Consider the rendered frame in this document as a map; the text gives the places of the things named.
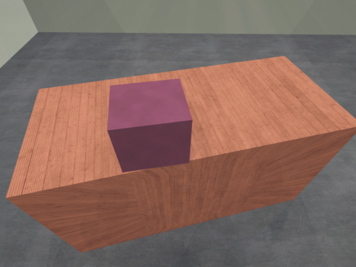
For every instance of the pedestal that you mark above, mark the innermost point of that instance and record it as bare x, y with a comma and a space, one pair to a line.
261, 131

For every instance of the carton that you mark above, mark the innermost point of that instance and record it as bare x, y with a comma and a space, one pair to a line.
149, 124

